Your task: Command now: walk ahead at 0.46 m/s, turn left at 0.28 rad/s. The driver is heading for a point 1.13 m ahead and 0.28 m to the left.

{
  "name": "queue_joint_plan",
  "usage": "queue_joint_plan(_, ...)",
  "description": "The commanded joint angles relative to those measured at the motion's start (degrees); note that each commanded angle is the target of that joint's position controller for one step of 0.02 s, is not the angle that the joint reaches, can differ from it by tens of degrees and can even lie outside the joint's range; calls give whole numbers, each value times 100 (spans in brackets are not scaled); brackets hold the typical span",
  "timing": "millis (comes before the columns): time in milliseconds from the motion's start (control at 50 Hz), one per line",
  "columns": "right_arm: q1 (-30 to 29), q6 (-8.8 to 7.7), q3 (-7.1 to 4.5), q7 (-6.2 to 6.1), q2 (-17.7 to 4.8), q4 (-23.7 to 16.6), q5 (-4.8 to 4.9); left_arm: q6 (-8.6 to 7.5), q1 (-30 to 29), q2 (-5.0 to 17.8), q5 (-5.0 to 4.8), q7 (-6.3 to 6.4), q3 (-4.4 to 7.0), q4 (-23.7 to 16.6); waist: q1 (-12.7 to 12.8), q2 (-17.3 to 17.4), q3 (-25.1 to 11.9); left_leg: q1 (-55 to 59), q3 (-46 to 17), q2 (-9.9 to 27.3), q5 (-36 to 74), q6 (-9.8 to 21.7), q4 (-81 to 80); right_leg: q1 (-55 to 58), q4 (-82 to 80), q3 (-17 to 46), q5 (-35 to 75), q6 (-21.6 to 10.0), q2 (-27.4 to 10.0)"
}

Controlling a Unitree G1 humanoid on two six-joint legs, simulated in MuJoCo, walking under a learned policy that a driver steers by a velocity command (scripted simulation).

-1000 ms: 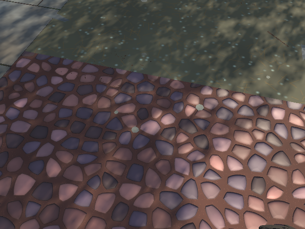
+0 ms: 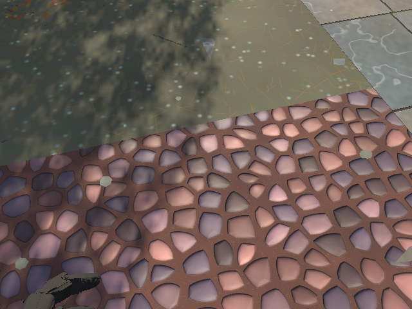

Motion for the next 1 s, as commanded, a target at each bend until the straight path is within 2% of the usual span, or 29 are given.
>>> queue_joint_plan(20, -549, -74, -181, -33, -1010, -478, -26, -82, 1144, 1027, -5, 113, 448, -80, 1241, 767, -592, -1350, -549, 749, 2965, 695, 1094, 2657, -357, -62, 93, -339, 41)
queue_joint_plan(40, -588, -87, -20, -23, -563, -680, -190, -48, 2161, 1434, 118, 197, 558, 26, 1650, 54, -1549, -2335, -284, 345, 1630, 454, 2892, 4235, -230, 1069, -332, -704, -1122)
queue_joint_plan(60, 104, -152, 109, -64, -52, -828, -29, 13, 2401, 1734, 208, 147, 594, 137, 1275, -1746, -2282, -3836, -38, -309, -1254, 238, 4622, 5147, -1072, 3572, -1929, -1399, -2364)
queue_joint_plan(80, -64, -157, -58, -74, -721, -716, 122, -5, 2167, 1154, 180, 116, 451, 128, 1326, -1207, -1646, -4309, -443, -21, -1141, 250, 5413, 4530, -1465, 3766, -2610, -1353, -2201)
queue_joint_plan(100, -470, -140, -137, -57, -926, -809, 157, -18, 1803, 866, 116, 121, 361, 132, 1243, -940, -896, -4576, -344, 210, -615, 313, 5544, 3914, -1491, 2821, -2276, -1197, -2041)
queue_joint_plan(120, -640, -114, -131, -64, -842, -797, 96, -35, 1479, 709, 126, 110, 311, 138, 1089, -611, -558, -4387, -252, 406, -179, 306, 5436, 3333, -1595, 2141, -1516, -1105, -1763)
queue_joint_plan(140, -737, -84, -143, -54, -758, -803, 26, -47, 1250, 562, 161, 99, 285, 172, 958, -561, -318, -4252, -251, 529, 120, 291, 5228, 2903, -1744, 1633, -949, -1070, -1563)
queue_joint_plan(180, -718, 37, -126, -10, -532, -804, 37, -121, 1013, 451, 201, 108, 284, 247, 756, -583, -135, -3897, -206, 665, 456, 263, 5078, 2390, -2038, 917, -249, -1052, -1378)
queue_joint_plan(240, -1003, 154, -92, 18, -375, -1004, -15, -212, 983, 572, 162, 134, 351, 400, 660, -295, 105, -4155, -217, 707, 819, 157, 4693, 2205, -2285, 318, 457, -1168, -1442)
queue_joint_plan(280, -1270, 148, -61, 63, -350, -1146, -41, -211, 1012, 676, 168, 158, 389, 487, 691, -193, 210, -4261, -199, 693, 1338, 109, 4051, 2244, -2372, -75, 683, -1182, -1409)
queue_joint_plan(360, -2057, 91, 24, 237, -286, -1438, -54, -148, 1175, 914, 121, 217, 453, 607, 945, -32, 395, -3978, 259, 563, 2223, 192, 2745, 2338, -2425, -801, 900, -1048, -1335)
queue_joint_plan(440, -2599, 102, 9, 360, -402, -1780, -42, -4, 1494, 1116, -1, 229, 524, 777, 1038, -7, 470, -4002, 545, 403, 1892, 459, 2108, 3093, -2061, -1120, 1542, -879, -1514)
queue_joint_plan(480, -2457, 132, -86, 383, -589, -1871, -51, 92, 1501, 1295, -31, 254, 567, 777, 835, -198, 161, -3473, 872, 40, 1331, 683, 2047, 3383, -1333, -1299, 3394, -754, -1520)
queue_joint_plan(500, -2046, 157, -184, 374, -758, -1817, -46, 151, 1483, 1375, -49, 271, 584, 759, 573, -290, -157, -2882, 1033, -207, 1045, 823, 2060, 3412, -603, -1384, 4276, -688, -1475)
queue_joint_plan(520, -1230, 184, -341, 329, -1004, -1628, -25, 199, 1415, 1373, -73, 291, 569, 727, 90, -250, -602, -1729, 1115, -476, 1169, 1013, 1801, 3064, 516, -1529, 4510, -542, -1321)
queue_joint_plan(540, -236, 256, -545, 220, -1400, -1372, -10, 178, 1491, 1208, 6, 323, 487, 662, -361, 53, -1109, 14, 524, -315, 1274, 1255, 1689, 1861, 2116, -1535, 3328, -289, -1114)
queue_joint_plan(560, -368, 240, -646, 151, -2105, -1392, 40, 58, 2126, 290, 263, 236, 198, 333, 410, 1735, -1552, 1999, -2663, 1272, 481, 2293, 1335, -831, 4331, -1234, -2313, 120, -19)
queue_joint_plan(580, -217, 137, -509, 184, -1731, -1651, -18, -171, 1647, 632, 83, 168, 196, 254, 39, 1102, -2525, 2362, -4564, 1815, -574, 2686, 273, -1470, 5098, 250, -2930, 74, 299)
queue_joint_plan(600, -384, 44, -407, 215, -1373, -1567, -81, -280, 946, 1014, -154, 131, 298, 55, -104, 692, -1662, 1837, -3805, 1671, -274, 2306, 1, -1945, 5025, 380, -2342, -55, 18)
queue_joint_plan(620, -690, -12, -367, 213, -1246, -1561, -71, -343, 833, 926, -127, 160, 257, -4, 148, 371, -1065, 1000, -3109, 1440, 241, 2115, 6, -1846, 4531, 340, -1817, -136, -225)
queue_joint_plan(640, -1095, -24, -305, 199, -1049, -1617, -74, -350, 863, 911, 32, 209, 267, 73, 415, 143, -699, 178, -2519, 1207, 952, 1961, 9, -1477, 4028, 339, -1519, -107, -421)
queue_joint_plan(660, -1339, -38, -255, 172, -919, -1713, -153, -301, 1001, 966, 116, 219, 306, 110, 634, 286, -593, -401, -2148, 1041, 1563, 1916, -77, -1020, 3742, 397, -1305, -74, -545)
queue_joint_plan(680, -1449, -39, -242, 156, -885, -1769, -185, -229, 1082, 965, 149, 209, 320, 121, 744, 347, -542, -730, -1990, 940, 1859, 1919, -194, -765, 3567, 387, -1209, -18, -568)
queue_joint_plan(740, -1331, -68, -275, 66, -1007, -1660, -129, -75, 967, 718, 226, 216, 260, 80, 780, 282, -344, -1380, -1436, 756, 2568, 1938, -341, -617, 2825, 189, -819, 246, -495)
queue_joint_plan(800, -1106, -27, -303, -30, -1106, -1536, -83, -61, 278, 518, 222, 201, 170, -104, 544, 394, -141, -1633, -1056, 421, 2246, 1657, -312, -534, 1496, 135, 380, 382, -295)
queue_joint_plan(840, -981, -16, -252, -56, -1003, -1431, -90, -104, 17, 403, 173, 122, 102, -87, 364, 552, -148, -1641, -775, 339, 1885, 1466, -317, -180, 665, 8, 1216, 366, -186)
queue_joint_plan(880, -720, -37, -233, -40, -1021, -1273, -95, -153, -257, 432, 98, 46, 92, -132, 178, 603, -64, -1464, -837, 524, 1608, 1427, -321, -65, 350, -20, 1631, 277, -176)
queue_joint_plan(920, -540, -36, -225, -20, -1036, -1146, -98, -176, -471, 538, 68, -4, 113, -215, 89, 620, 47, -928, -963, 774, 1683, 1414, -147, -359, 121, 4, 1373, 87, -193)
queue_joint_plan(1000, -473, 41, -259, -35, -1144, -960, -118, -181, -329, 699, 33, -84, 169, -283, 253, 723, 95, 77, -943, 1164, 3106, 1240, 319, -532, -82, -123, 194, -381, -73)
